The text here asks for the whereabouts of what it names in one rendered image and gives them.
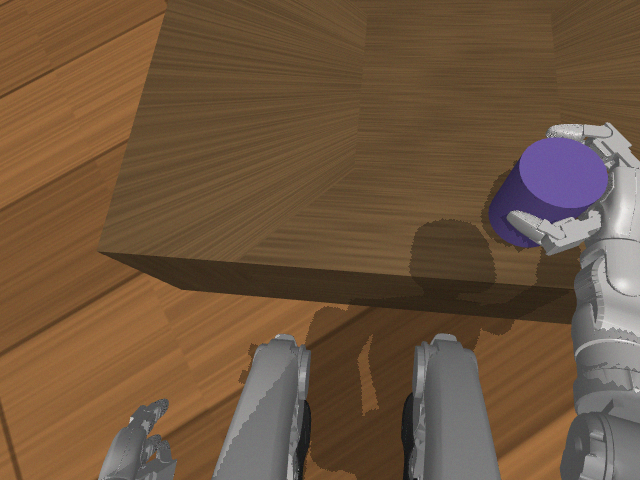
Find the left robot foot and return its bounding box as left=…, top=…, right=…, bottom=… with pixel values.
left=295, top=400, right=311, bottom=480

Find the right robot hand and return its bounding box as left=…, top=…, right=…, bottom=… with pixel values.
left=506, top=122, right=640, bottom=256

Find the left robot hand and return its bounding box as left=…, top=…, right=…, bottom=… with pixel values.
left=98, top=399, right=177, bottom=480

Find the right robot arm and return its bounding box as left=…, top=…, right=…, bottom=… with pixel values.
left=560, top=238, right=640, bottom=480

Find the right robot foot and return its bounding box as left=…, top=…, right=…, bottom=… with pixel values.
left=401, top=392, right=417, bottom=480

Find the can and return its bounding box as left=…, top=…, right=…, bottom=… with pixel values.
left=488, top=137, right=608, bottom=248

